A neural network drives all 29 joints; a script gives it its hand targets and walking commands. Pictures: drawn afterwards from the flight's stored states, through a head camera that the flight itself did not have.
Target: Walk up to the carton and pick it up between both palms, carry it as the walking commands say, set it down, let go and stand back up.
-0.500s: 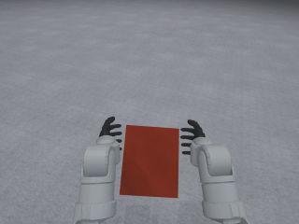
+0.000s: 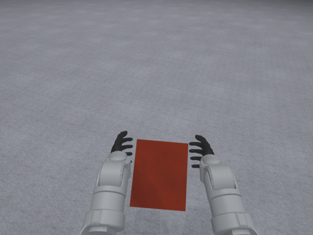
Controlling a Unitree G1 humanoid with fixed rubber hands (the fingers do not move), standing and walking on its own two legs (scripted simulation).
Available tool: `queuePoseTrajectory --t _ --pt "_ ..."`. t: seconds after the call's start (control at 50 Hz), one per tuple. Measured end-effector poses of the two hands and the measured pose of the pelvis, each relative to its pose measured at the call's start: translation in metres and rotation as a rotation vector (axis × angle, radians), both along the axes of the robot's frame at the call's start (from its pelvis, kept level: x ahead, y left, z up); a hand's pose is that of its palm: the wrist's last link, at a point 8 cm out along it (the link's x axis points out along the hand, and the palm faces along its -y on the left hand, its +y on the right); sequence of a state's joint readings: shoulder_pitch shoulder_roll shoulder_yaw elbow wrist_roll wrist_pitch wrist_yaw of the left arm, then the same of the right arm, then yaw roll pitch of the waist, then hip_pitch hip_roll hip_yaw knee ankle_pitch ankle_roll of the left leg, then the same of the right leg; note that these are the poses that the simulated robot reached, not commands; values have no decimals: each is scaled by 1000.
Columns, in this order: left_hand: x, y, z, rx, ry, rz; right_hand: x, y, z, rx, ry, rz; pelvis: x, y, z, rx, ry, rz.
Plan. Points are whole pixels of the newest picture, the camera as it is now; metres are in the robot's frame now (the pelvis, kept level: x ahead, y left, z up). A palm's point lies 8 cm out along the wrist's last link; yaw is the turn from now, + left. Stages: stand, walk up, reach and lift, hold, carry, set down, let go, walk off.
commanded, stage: hold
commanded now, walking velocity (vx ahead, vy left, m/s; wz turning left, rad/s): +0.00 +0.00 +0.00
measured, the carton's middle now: (159, 172) +0.35 +0.00 -0.07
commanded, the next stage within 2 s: set down in 0.32 s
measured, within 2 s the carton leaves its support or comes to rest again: neither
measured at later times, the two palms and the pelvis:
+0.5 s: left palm (122, 164) +0.30 +0.10 +0.06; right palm (214, 165) +0.29 -0.14 +0.06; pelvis -0.01 +0.00 +0.00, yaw +0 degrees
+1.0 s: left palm (131, 173) +0.31 +0.08 -0.01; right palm (214, 173) +0.31 -0.16 -0.01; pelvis -0.02 -0.03 -0.01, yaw -1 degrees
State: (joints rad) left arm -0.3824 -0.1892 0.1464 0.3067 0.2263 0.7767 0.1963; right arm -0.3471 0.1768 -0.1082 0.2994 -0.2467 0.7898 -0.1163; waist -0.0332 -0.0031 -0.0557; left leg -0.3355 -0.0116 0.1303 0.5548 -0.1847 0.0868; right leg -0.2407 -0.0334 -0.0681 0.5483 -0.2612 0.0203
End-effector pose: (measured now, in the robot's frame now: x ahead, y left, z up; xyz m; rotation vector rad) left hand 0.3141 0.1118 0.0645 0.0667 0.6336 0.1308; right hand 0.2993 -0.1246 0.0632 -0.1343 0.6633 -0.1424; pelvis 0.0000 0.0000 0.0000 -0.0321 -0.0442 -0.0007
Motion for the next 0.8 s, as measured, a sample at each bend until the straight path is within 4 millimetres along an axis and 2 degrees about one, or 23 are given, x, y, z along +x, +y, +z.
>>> queuePoseTrajectory --t 0.08,0.28,0.46,0.64,0.8 --pt "-5 -1 4 7 -25 -2 -4 -2 3 28 -28 2 -4 0 0 -1 -16 1" --pt "-19 -2 -2 15 2 -7 -16 -4 -3 59 -13 -2 -10 -1 -1 -2 -55 9" --pt "-17 -9 -4 -23 10 -5 -13 -13 -4 64 -16 -13 -13 -1 -2 1 -67 9" --pt "-15 -20 -19 -56 34 19 -7 -25 -17 80 -5 -20 -16 -8 -3 16 -85 0" --pt "-11 -27 -40 -52 42 32 -3 -32 -36 90 -5 -12 -17 -17 -5 34 -88 -16"
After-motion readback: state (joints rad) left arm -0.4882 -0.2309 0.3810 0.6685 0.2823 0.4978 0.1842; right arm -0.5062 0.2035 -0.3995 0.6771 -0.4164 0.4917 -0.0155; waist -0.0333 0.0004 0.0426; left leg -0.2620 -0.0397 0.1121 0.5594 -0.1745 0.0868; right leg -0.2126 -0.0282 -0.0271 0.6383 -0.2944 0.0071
